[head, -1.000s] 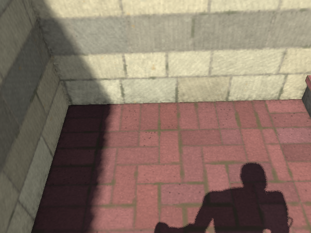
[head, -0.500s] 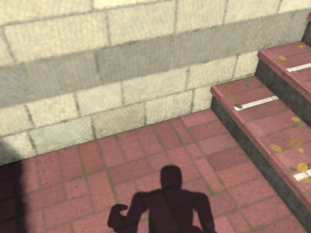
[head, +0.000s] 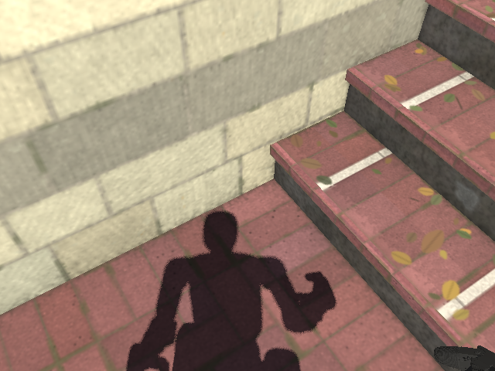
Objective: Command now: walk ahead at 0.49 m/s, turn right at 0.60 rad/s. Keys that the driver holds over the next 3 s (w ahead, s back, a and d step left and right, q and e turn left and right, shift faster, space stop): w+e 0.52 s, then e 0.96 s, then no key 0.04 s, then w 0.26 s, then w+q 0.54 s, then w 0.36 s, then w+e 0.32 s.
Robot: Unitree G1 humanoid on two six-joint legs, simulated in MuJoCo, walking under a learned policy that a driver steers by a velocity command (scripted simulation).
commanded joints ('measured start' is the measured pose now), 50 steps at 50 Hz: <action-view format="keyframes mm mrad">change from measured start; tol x32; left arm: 1 -55 188 49 -103 -17 -27 18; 50 -92 206 50 -160 49 32 16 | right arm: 1 -58 -40 -5 -53 13 1 -4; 10 285 -301 -96 26 -15 0 15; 50 54 -78 -14 58 11 174 -10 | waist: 1 -1 -58 7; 8 -69 -128 -100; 10 -65 403 -357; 18 -30 -67 -8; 28 -75 128 94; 34 18 -334 -249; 50 -23 -149 -51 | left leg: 1 354 -97 76 -334 211 -36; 8 600 -103 7 -546 27 51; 10 1193 310 -642 -633 -148 327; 26 670 125 161 -863 47 132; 32 749 89 292 -339 584 86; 34 185 -110 297 258 -507 14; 50 388 -142 51 -210 -223 9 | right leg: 1 -280 -157 130 -140 116 -146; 8 -4 -169 296 251 132 -42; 10 -505 2 82 882 -416 60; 12 -649 -131 64 1083 -264 89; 32 -19 -58 -192 113 19 -22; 34 469 -514 468 92 370 -214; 41 74 -319 166 38 854 -141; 50 -24 -276 309 3 287 -98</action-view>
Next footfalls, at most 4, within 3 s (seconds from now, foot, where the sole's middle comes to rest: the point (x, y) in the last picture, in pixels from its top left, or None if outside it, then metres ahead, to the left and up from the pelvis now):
0.18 left None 0.31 0.15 -0.78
0.64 right None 0.45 -0.17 -0.78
1.12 left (274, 333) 0.58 -0.03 -0.78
1.58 right None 0.35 -0.16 -0.78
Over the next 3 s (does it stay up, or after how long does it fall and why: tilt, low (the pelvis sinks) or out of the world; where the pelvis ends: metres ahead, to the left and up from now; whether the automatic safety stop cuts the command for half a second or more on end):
stays up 0.75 -0.27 0.09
